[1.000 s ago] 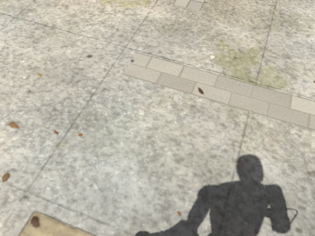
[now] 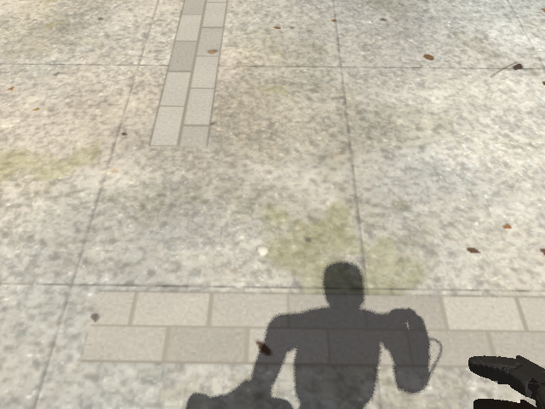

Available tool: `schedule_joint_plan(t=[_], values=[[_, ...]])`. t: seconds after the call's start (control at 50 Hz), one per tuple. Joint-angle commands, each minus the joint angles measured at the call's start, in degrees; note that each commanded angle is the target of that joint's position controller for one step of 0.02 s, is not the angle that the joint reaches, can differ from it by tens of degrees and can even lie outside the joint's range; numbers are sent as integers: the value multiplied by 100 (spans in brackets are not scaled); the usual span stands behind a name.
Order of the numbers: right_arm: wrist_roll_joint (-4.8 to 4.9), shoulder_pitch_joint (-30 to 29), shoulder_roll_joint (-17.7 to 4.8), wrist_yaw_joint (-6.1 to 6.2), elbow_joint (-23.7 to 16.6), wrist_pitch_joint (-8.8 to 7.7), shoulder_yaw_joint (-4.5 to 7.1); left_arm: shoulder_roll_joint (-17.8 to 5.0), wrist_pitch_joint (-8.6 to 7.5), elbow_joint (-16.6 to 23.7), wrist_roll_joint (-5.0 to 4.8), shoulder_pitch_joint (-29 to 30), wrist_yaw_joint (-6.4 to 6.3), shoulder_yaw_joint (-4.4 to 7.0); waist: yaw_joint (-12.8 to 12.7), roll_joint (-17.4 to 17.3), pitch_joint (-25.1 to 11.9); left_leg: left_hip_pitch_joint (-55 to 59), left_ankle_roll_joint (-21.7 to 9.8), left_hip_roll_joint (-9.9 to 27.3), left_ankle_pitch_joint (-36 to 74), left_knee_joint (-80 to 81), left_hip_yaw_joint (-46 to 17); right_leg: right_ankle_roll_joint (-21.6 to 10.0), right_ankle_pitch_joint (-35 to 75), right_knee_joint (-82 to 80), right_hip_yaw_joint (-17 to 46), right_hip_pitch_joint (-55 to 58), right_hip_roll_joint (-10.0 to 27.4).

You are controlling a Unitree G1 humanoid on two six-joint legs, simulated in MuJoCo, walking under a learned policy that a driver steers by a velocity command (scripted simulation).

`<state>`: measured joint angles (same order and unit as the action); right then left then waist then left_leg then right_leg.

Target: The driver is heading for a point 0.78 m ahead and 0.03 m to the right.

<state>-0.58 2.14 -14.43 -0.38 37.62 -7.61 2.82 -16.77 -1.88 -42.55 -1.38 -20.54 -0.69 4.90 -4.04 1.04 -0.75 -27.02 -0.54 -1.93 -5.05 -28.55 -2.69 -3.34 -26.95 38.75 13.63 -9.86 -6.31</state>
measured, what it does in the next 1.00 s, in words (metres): walks ahead: right foot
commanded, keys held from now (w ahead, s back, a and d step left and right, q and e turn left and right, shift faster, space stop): w+e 0.32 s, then w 0.14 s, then w+q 0.54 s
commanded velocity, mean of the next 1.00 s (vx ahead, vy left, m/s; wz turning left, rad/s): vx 0.50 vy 0.00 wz -0.12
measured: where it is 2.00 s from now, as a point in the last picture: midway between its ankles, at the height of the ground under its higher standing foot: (353, 309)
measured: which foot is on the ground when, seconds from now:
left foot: down 0.00-0.48, up 0.50-1.00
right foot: up 0.00-0.46, down 0.48-1.00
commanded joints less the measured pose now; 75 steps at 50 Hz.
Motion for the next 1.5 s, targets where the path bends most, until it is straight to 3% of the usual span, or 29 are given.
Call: schedule_joint_plan(t=[0.02,0.04,0.06,0.1,0.2,0.32,0.42,0.48,0.5,0.52,0.54,0.56,0.6,0.64,0.74,0.84,0.92,0.98,1.02,1.04,1.06,1.08,1.1,1.14,1.16,1.26,1.4,1.46,1.5], values=[[22,1985,-1333,43,28,7,485,-384,-181,629,-99,-445,2,-61,809,-1779,-1843,4722,-1644,2785,-1930,867,-4411,174,-693,3402,-351,-3612,328],[44,1740,-906,69,-69,52,369,-774,-145,633,-81,34,3,49,962,-1056,-1076,4094,-1370,2495,-2199,980,-3623,239,-171,3794,-333,-3889,575],[3,1488,-775,82,-102,112,308,-772,-103,719,-9,436,1,66,916,-625,-595,3400,-1135,2214,-1701,1027,-2792,272,279,3801,-540,-3795,763],[-40,1161,-575,78,-41,152,218,-608,-73,868,34,698,54,93,657,-628,-36,2346,-962,1766,-717,1326,-1756,278,745,3365,-610,-3467,1049],[-3,1159,-803,66,246,90,302,-259,44,987,20,848,102,9,495,-632,113,1931,-1092,1728,359,1814,-614,412,1245,2537,-800,-3387,1257],[55,1324,-1074,116,521,185,363,-140,-17,1133,14,1715,263,-72,781,-511,234,2282,-833,1616,756,1797,504,342,2671,752,-1173,-3090,1196],[228,1664,-1326,54,796,299,421,-196,-46,1363,9,2102,364,-62,770,-576,425,2767,-756,1878,1584,1484,699,-31,1817,-204,-1533,-2503,875],[259,1694,-1273,97,894,358,350,-754,-43,916,77,395,292,269,-223,-522,-570,2146,-429,1519,3570,-795,1217,-464,2174,-876,-1817,385,331],[25,1743,-851,88,734,319,166,-1310,-5,778,100,-575,163,410,-521,421,-1378,585,-164,1182,1015,-2859,1288,-855,2788,-649,-113,2275,1654],[93,2329,-386,1,670,190,-14,-1586,-54,819,133,-462,177,352,-27,1483,-2277,-1120,37,237,-3007,-4552,362,-1779,1841,-1517,2661,3383,2972],[327,1690,-1018,-36,712,116,160,-1066,-108,806,144,-524,215,239,-416,569,-2037,-1598,-20,421,-2803,-5032,-320,-1544,1503,-1843,2479,2998,2879],[418,1227,-1068,-40,517,100,184,-910,-155,725,143,-239,214,170,-313,574,-1132,-1907,-75,607,-2316,-4940,-219,-1309,1871,-1911,1489,2226,2688],[213,1129,-967,20,563,182,191,-517,-220,688,145,462,232,47,165,327,-403,-1427,-40,1003,-1494,-4268,-179,-1029,2514,-2202,333,768,2226],[247,1520,-793,20,708,364,192,-358,-343,641,188,714,228,27,462,472,-313,-897,16,1098,-1036,-4075,-272,-963,2534,-2650,-184,158,2080],[206,1103,-552,46,602,492,178,-433,-470,314,258,585,103,83,456,199,124,-1511,181,946,65,-3164,-501,-836,3308,-3022,-1245,200,2013],[163,308,-347,-125,352,447,84,-591,-428,111,201,419,11,123,147,129,436,-1389,70,808,1154,-1572,-20,-597,3283,-3155,-1992,527,1970],[168,-226,-317,-275,-4,445,44,-735,-275,-114,104,112,-23,190,-40,113,637,-1679,-159,717,599,-959,305,-524,3841,-2810,-2222,1394,2238],[173,-7,-527,-352,-157,468,147,-971,-142,-111,48,258,-93,250,240,399,275,-923,-472,279,-307,-851,806,-330,6267,-1902,-2455,1705,2270],[195,1223,-943,-308,68,492,381,-1092,-57,-75,9,444,-144,258,971,454,-418,803,-802,-189,-384,-521,993,-108,7238,-164,-2635,1361,2062],[188,2129,-1372,-202,265,532,574,-981,-99,-14,45,431,-170,200,1405,89,-916,2526,-1075,58,-46,-272,284,141,5886,1414,-2646,185,1808],[162,2070,-2010,-123,250,507,662,-50,-247,263,275,-220,-64,-87,688,-1623,-1361,4632,-2167,1715,273,-51,-2822,577,11,3695,-2304,-2549,615],[96,2191,-1615,-129,53,449,519,-400,-474,255,110,115,28,-95,1024,-1042,-2387,5117,-2572,2295,666,736,-4379,560,-869,4511,-931,-3109,334],[25,1952,-1276,-130,78,417,419,-691,-549,336,-118,618,74,-10,1114,-643,-1749,4641,-2229,2138,1770,716,-3252,470,-431,4452,-773,-3362,682],[138,1213,-837,-107,21,405,290,-649,-531,309,74,845,-15,-18,674,-48,-696,2953,-1749,1662,2931,631,-1779,452,150,3533,-986,-3068,1146],[81,1033,-711,-79,-34,407,231,-706,-448,311,123,792,-33,28,491,-168,-570,2311,-1670,1541,3228,777,-1470,464,284,3325,-977,-2627,1248],[19,828,-915,-1,121,363,248,-315,-136,208,182,543,-117,-69,189,-400,-520,1414,-1496,1159,4155,1086,-490,674,1183,1867,-1181,-2066,1136],[25,976,-813,84,439,567,159,-331,-156,293,145,1349,1,-98,578,-627,-536,1869,-1154,1109,2969,849,-380,613,2518,-118,-1174,-1632,958],[74,840,-725,78,535,599,108,-387,-202,269,215,1270,55,-55,421,-632,-408,1915,-1007,1157,2506,332,-616,358,2408,-896,-1238,-1267,837],[-10,1083,-563,81,575,541,49,-684,-258,190,316,986,24,12,422,-179,-619,1570,-529,620,1323,-243,-476,45,5289,-1355,-744,-93,1299]])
